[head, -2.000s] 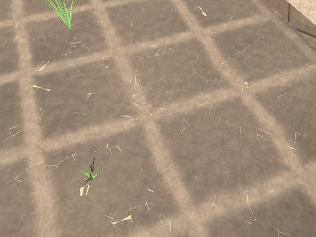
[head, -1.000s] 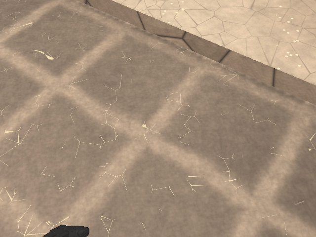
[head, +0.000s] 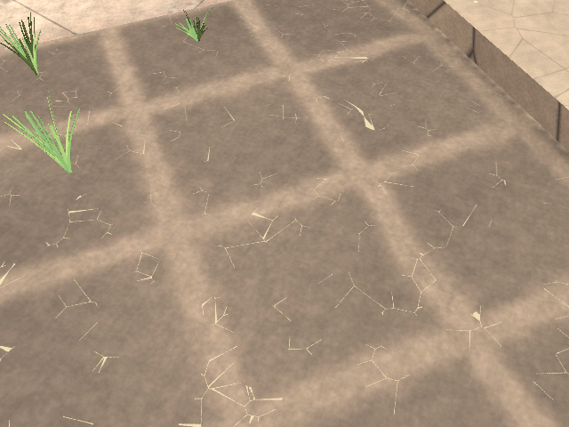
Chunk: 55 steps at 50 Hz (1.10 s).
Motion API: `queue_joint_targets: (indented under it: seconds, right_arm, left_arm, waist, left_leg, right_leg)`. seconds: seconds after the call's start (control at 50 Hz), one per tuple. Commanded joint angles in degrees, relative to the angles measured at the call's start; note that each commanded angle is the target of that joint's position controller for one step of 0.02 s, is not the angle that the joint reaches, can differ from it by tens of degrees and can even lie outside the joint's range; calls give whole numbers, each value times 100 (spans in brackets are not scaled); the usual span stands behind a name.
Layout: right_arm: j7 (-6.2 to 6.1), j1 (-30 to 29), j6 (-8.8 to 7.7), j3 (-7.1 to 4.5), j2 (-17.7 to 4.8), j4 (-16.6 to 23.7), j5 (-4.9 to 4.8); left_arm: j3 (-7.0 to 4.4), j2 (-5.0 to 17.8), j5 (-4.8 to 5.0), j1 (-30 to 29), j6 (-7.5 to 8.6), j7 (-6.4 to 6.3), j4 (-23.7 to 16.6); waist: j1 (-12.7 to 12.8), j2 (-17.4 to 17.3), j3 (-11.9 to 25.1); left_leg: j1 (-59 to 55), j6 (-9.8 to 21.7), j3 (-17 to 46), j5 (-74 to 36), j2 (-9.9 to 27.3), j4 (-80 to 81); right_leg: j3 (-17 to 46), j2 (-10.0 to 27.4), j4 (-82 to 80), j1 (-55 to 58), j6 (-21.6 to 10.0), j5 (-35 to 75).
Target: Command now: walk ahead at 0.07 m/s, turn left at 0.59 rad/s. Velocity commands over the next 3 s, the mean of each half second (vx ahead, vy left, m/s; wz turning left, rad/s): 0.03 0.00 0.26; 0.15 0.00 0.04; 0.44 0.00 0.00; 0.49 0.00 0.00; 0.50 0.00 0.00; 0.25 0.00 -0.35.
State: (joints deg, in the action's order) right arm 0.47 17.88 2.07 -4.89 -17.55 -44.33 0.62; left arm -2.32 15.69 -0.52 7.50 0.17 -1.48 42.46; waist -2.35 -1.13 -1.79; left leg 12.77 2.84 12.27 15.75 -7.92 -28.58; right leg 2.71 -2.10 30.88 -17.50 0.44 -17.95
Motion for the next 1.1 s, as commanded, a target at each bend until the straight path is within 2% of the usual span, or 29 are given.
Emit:
queue_joint_targets:
  seconds: [0.02,0.04,0.06,0.08,0.1,0.14,0.18,0.28,0.34,0.38,0.4,0.42,0.44,0.46,0.52,0.58,0.68,0.74,0.78,0.8,0.84,0.88,0.94,0.98,1.0,1.02,1.04,1.06,1.1]
  right_arm:
    - [-39,-415,-99,-29,-166,630,-80]
    - [-91,-101,-51,-87,-444,627,43]
    - [-98,6,-22,-154,-733,502,162]
    - [-60,-41,-2,-161,-712,371,142]
    - [-19,4,26,-145,-622,286,90]
    - [69,41,70,-97,-508,216,58]
    - [90,-109,97,-50,-436,223,13]
    - [54,-577,178,142,-195,201,-8]
    - [-17,-594,145,198,-197,110,-35]
    - [-75,-490,27,241,-252,0,42]
    - [-128,-412,-63,216,-572,2,145]
    - [-151,-786,-90,203,-773,-36,61]
    - [-124,-948,-122,280,-454,-58,18]
    - [-113,-1051,-151,326,-339,-72,25]
    - [-194,-794,-200,342,-401,-360,-13]
    - [-202,-712,-228,361,-347,-580,-31]
    - [-216,-753,-249,386,-334,-892,-23]
    - [-212,-492,-170,266,-623,-1101,2]
    - [-173,-111,-111,161,-816,-1215,45]
    - [-158,6,-122,139,-813,-1256,59]
    - [-137,77,-226,131,-702,-1292,120]
    - [-130,-58,-345,117,-662,-1282,82]
    - [-103,-306,-433,105,-631,-1280,12]
    - [-81,-454,-424,109,-582,-1257,-18]
    - [-71,-502,-459,174,-382,-1194,35]
    - [-25,-592,-508,331,157,-970,25]
    - [-13,-648,-492,226,-244,-905,118]
    - [30,-684,-494,193,-379,-907,166]
    - [150,-423,-544,230,-184,-1106,114]
  left_arm:
    - [-233,1128,-126,850,126,-174,-235]
    - [-301,1523,-92,646,45,-144,-299]
    - [-254,1214,-41,660,18,-96,-319]
    - [-143,822,3,440,29,-58,-350]
    - [-86,643,-14,191,28,-35,-391]
    - [-71,634,-54,207,70,-55,-335]
    - [-70,627,-50,387,105,-36,-222]
    - [-56,665,-62,472,91,32,-40]
    - [-91,794,-42,568,17,82,99]
    - [-67,716,-10,605,-9,77,173]
    - [-3,488,-20,712,26,108,92]
    - [95,150,48,971,-11,104,141]
    - [81,320,-18,910,-69,56,313]
    - [45,430,-36,795,-80,54,380]
    - [2,547,-32,749,-41,97,575]
    - [36,441,-14,811,-14,71,844]
    - [55,379,-15,791,-49,41,1199]
    - [31,384,-84,767,-69,61,1299]
    - [39,310,-173,466,-72,122,1164]
    - [49,258,-186,342,-47,146,1089]
    - [12,359,-132,169,55,186,954]
    - [-21,422,-93,194,183,244,919]
    - [-20,282,-64,507,268,284,1015]
    - [-58,240,-57,1360,267,233,1367]
    - [-132,469,-90,1925,301,171,1541]
    - [-238,1021,-146,2587,348,112,1596]
    - [-267,1173,-91,2607,298,129,1712]
    - [-203,915,-75,1991,290,146,1541]
    - [-102,541,-39,1313,403,192,1307]
  waist:
    - [436,1046,591]
    - [249,1529,431]
    - [199,1004,291]
    - [129,677,84]
    - [33,654,-20]
    - [53,1003,170]
    - [115,938,355]
    - [289,1105,413]
    - [280,1127,411]
    - [126,766,395]
    - [222,102,647]
    - [566,-819,481]
    - [463,-640,357]
    - [426,-601,172]
    - [309,-547,111]
    - [282,-156,111]
    - [299,20,8]
    - [202,-276,-51]
    - [-2,-611,-616]
    - [-51,-708,-805]
    - [-47,-648,-783]
    - [104,-464,-550]
    - [358,-514,-310]
    - [741,-214,-209]
    - [954,313,-91]
    - [1146,1733,253]
    - [938,1529,-151]
    - [574,832,-679]
    - [209,503,-682]
  left_leg:
    - [1294,-39,326,656,301,-1434]
    - [1928,-107,-522,2123,-298,-2209]
    - [1863,-151,-459,1974,150,-2963]
    - [1804,-192,-412,1614,256,-3196]
    - [1673,-282,-451,1308,314,-3261]
    - [1517,-426,-593,935,251,-3357]
    - [1385,-507,-634,835,216,-3120]
    - [572,-477,-995,841,453,-1387]
    - [-16,-346,-1297,429,458,-248]
    - [-1002,-184,-979,-1010,728,1207]
    - [-1636,-39,-36,-1660,1592,1320]
    - [-848,427,429,-2556,2167,1059]
    - [-539,514,316,-2191,2067,995]
    - [-401,350,145,-1719,1792,1001]
    - [-516,103,-173,-1754,1390,992]
    - [-696,110,-256,-1899,1353,925]
    - [-530,131,-273,-1692,1319,1032]
    - [-441,457,63,1353,1274,1336]
    - [-334,909,1029,3044,1882,1943]
    - [-266,1121,1446,3212,2188,2162]
    - [-521,1342,1750,2598,2502,2341]
    - [-811,1247,1295,1757,2388,2262]
    - [-219,940,329,904,1912,1967]
    - [899,727,-137,1046,1534,1236]
    - [1618,555,-480,1081,1214,337]
    - [2304,250,-1332,1337,536,-1701]
    - [2901,298,-1157,1619,395,-2754]
    - [3014,378,-868,1094,809,-3232]
    - [2654,283,-921,101,1150,-3122]
  right_leg:
    - [1704,1846,-1692,1940,-439,506]
    - [2909,2606,-1775,1494,-1093,1141]
    - [2682,2562,-1598,1279,-1387,1538]
    - [2067,2186,-1516,1062,-1321,1808]
    - [1442,1802,-1502,919,-1157,2116]
    - [768,1431,-1345,1059,-1074,3342]
    - [493,1396,-1187,1244,-1119,4058]
    - [321,1401,-1060,1144,-1171,3641]
    - [423,1395,-804,1053,-1132,3606]
    - [404,1278,-589,528,-705,2889]
    - [197,1032,-251,85,-403,1962]
    - [-208,491,-613,373,-219,253]
    - [-201,535,-817,803,-169,117]
    - [-154,503,-929,857,-154,412]
    - [-68,639,-1055,998,-132,1231]
    - [-56,679,-1176,982,-108,1302]
    - [-45,717,-1234,1111,-95,1275]
    - [-466,295,-531,642,-213,-500]
    - [-695,100,272,-391,-313,-1022]
    - [-630,178,650,-700,-388,-970]
    - [-292,407,1406,-1235,-502,-1053]
    - [-224,534,1308,-1246,-535,-890]
    - [-563,330,327,44,-508,-228]
    - [-885,-25,-539,1749,-446,350]
    - [-253,359,-932,2604,-484,-172]
    - [2119,1937,-2166,3058,-794,-2125]
    - [3505,2515,-2694,2403,-1243,-3192]
    - [3164,2402,-2646,1842,-1290,-3094]
    - [1970,1767,-2637,1529,-1029,-1468]
